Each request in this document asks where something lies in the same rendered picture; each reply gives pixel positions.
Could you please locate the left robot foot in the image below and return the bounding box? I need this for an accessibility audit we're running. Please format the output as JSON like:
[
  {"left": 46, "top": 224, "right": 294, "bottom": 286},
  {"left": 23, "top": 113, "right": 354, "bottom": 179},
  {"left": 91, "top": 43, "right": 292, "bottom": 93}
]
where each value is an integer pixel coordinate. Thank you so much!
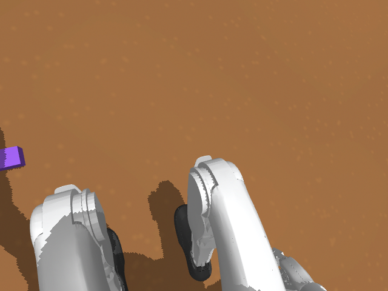
[{"left": 107, "top": 228, "right": 129, "bottom": 291}]

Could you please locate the right robot hand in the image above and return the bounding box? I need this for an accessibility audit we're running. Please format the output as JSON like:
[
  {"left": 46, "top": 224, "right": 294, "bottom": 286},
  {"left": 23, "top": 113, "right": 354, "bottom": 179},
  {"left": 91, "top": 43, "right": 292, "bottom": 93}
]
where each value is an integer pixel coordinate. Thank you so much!
[{"left": 272, "top": 247, "right": 314, "bottom": 291}]

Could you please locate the right robot foot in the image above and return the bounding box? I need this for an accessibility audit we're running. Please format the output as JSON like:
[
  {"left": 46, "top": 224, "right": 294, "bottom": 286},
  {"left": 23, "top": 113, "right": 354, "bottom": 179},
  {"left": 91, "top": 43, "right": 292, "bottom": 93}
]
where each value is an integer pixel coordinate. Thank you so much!
[{"left": 174, "top": 204, "right": 212, "bottom": 281}]

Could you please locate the small box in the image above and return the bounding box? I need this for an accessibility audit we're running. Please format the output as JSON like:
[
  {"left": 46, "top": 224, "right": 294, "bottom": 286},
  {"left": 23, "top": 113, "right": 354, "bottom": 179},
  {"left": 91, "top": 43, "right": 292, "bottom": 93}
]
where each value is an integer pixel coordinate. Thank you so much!
[{"left": 0, "top": 146, "right": 25, "bottom": 171}]

